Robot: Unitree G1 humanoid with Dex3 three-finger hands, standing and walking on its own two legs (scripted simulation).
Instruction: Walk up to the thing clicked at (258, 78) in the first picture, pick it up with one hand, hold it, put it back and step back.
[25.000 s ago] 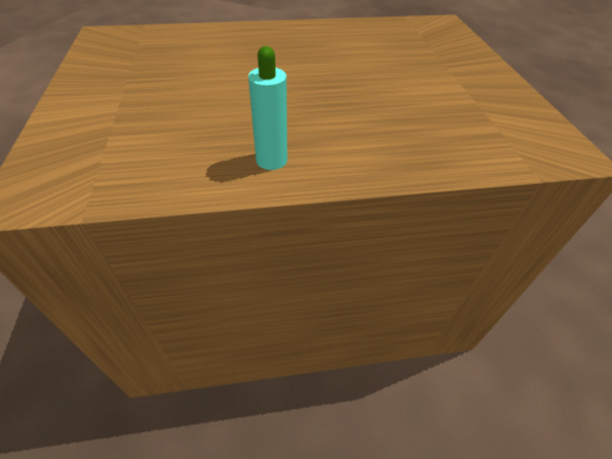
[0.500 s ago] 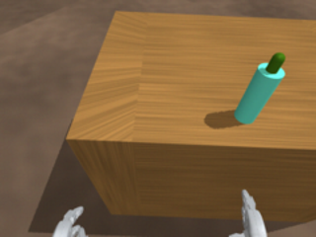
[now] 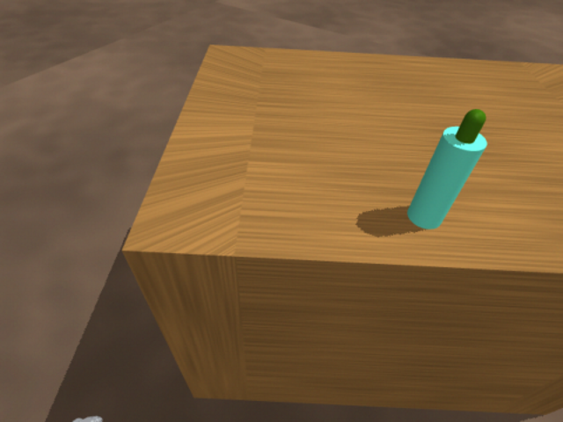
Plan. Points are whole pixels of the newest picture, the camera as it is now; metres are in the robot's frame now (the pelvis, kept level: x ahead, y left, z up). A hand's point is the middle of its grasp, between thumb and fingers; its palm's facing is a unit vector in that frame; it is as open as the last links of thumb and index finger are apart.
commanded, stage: home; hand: right
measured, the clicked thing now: (447, 171) +0.46 -0.24 +0.14
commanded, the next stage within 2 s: stand in 1.38 s
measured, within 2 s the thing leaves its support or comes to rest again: neither
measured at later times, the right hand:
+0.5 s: hand out of the picture +0.03 -0.27 -0.15, palm faces -0.07 +0.93 -0.36, open 17.6 cm
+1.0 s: hand out of the picture +0.06 -0.26 -0.14, palm faces -0.05 +0.93 -0.36, open 17.5 cm
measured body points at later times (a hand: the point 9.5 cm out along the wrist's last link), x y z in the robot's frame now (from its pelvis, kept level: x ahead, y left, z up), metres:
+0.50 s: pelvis -0.02 -0.01 +0.01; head -0.02 -0.01 +0.46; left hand +0.03 +0.29 -0.13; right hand +0.04 -0.31 -0.12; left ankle +0.00 +0.13 -0.74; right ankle +0.00 -0.14 -0.74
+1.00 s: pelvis -0.01 -0.01 +0.01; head +0.00 +0.00 +0.46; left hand +0.05 +0.30 -0.13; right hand +0.06 -0.31 -0.12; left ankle +0.00 +0.13 -0.74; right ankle +0.00 -0.14 -0.74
